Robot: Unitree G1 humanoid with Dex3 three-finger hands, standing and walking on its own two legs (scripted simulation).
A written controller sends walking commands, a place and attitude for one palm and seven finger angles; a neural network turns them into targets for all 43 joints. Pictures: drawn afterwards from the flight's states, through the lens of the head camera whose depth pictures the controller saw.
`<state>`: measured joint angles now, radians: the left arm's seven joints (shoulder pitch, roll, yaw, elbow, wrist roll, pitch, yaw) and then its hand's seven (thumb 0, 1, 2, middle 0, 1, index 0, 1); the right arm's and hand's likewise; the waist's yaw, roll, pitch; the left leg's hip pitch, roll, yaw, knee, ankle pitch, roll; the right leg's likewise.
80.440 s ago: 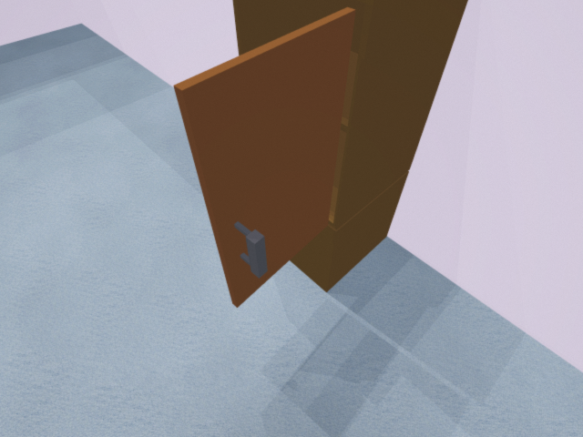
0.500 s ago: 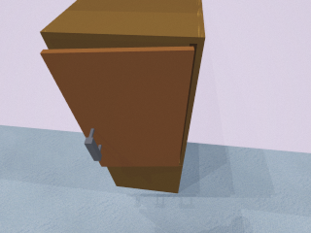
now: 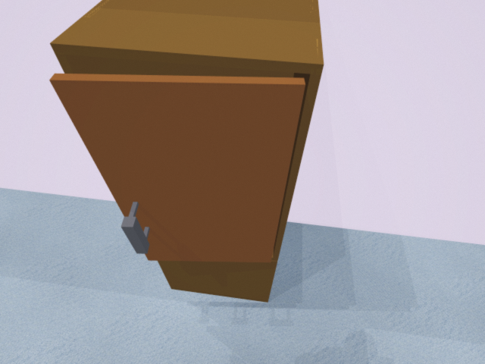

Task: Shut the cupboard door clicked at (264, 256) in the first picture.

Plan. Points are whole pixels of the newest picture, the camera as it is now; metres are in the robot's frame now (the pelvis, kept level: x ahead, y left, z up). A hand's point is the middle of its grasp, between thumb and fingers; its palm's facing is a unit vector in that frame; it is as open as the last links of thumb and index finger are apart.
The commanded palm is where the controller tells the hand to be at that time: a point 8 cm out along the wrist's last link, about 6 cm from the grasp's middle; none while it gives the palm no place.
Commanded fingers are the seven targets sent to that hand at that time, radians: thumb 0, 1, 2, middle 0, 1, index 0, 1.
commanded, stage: come to a stop and stand still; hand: left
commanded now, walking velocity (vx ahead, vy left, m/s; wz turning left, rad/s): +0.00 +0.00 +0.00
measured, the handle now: (138, 227) +0.40 +0.27 -0.11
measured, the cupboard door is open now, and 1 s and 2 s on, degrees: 7 7 7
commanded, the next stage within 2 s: look again from close up in 1.26 s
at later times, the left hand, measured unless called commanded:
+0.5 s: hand out of the picture +0.02 +0.20 -0.18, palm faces +0.03 -0.97 -0.23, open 7.3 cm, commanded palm none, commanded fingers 0.00 0.90 0.90 -0.20 -0.30 -0.20 -0.30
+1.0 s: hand out of the picture -0.07 +0.23 -0.18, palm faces +0.01 -0.99 -0.17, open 7.3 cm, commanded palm none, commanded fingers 0.00 0.90 0.90 -0.20 -0.30 -0.20 -0.30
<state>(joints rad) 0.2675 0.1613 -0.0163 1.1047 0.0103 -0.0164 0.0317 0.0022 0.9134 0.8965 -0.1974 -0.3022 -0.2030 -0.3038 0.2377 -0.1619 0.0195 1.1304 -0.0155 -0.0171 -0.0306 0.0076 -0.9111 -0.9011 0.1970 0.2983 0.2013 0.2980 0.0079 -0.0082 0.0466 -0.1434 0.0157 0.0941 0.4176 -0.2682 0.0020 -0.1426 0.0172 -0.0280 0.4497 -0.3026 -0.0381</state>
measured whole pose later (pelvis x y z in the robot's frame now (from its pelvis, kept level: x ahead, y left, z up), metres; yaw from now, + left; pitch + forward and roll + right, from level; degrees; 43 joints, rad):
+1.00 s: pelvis -0.05 +0.06 +0.00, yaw +0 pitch -2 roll +0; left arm 0.33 0.16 -0.02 1.09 0.02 0.01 0.04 0.00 0.91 0.90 -0.20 -0.30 -0.20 -0.30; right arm 0.28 -0.14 0.00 1.14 -0.01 0.00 -0.02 0.01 -0.90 -0.90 0.20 0.30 0.20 0.30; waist 0.01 -0.03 0.05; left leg -0.19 -0.06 0.13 0.42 -0.21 0.10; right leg -0.18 -0.06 0.00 0.45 -0.23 0.05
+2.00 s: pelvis -0.04 +0.06 +0.00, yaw +0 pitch -1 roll +0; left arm 0.31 0.11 -0.01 1.11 0.02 -0.01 0.05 0.00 0.91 0.90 -0.20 -0.30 -0.20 -0.30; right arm 0.27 -0.12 -0.01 1.17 -0.01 -0.01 -0.02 0.01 -0.91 -0.90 0.20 0.30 0.20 0.30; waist 0.00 -0.02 0.05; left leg -0.17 -0.05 0.13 0.39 -0.20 0.09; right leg -0.18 -0.05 0.00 0.43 -0.22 0.04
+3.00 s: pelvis -0.06 +0.02 -0.12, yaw +3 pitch +19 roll -3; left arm 0.47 0.23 0.15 -0.04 -0.30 -0.47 -0.29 0.01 0.90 0.90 -0.94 -1.11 -0.94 -1.11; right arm 0.25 -0.25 -0.03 0.54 0.02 -0.18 -0.05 0.02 -0.90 -0.90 0.20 0.30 0.20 0.30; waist 0.00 0.02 -0.17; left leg -1.10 0.02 0.02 1.33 -0.56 0.05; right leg -1.04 0.00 -0.12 1.28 -0.58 -0.04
